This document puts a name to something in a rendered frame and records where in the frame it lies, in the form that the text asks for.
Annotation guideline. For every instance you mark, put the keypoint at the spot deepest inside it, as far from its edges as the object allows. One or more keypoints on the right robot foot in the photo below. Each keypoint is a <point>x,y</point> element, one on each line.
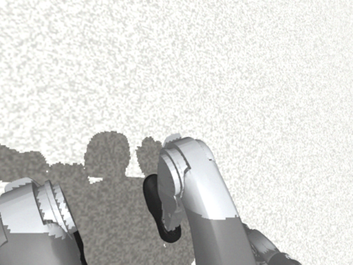
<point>154,205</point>

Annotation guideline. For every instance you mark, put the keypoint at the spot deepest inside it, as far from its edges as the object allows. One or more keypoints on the right robot hand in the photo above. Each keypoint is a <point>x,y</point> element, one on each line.
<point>263,248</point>

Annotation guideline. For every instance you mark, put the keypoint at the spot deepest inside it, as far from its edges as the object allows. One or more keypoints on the right robot arm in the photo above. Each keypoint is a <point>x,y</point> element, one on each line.
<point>282,259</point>

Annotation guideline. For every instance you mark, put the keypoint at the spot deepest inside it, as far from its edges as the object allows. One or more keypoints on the left robot foot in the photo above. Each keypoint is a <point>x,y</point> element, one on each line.
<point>80,246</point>

